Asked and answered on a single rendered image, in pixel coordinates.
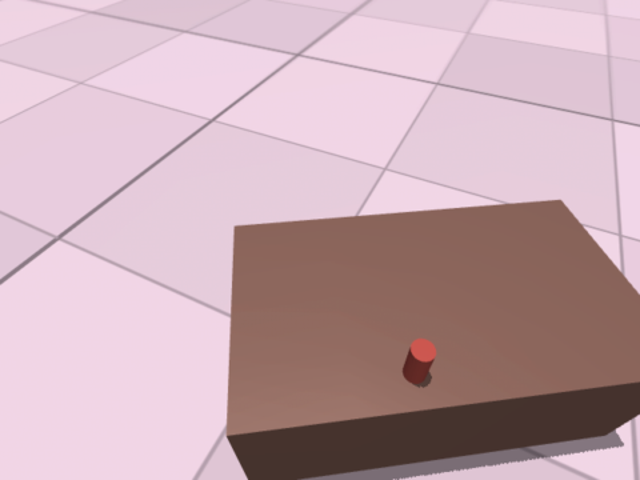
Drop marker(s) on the can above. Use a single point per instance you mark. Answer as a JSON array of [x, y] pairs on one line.
[[419, 360]]

